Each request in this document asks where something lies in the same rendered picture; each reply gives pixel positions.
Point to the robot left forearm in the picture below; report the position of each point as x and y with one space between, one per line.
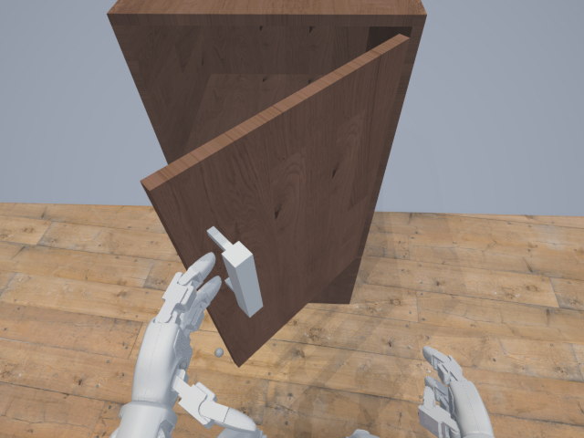
145 419

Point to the robot left hand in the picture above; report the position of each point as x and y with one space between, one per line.
166 343

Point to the cupboard door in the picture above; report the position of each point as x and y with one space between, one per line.
292 184

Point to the handle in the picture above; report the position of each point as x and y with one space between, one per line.
241 269

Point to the robot right hand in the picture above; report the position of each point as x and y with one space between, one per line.
461 411

